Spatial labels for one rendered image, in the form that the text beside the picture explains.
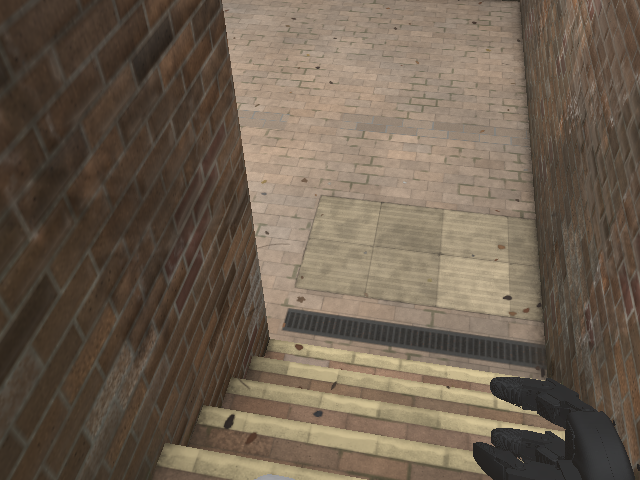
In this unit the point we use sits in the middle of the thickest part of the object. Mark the stairs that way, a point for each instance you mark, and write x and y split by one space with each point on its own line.
315 413

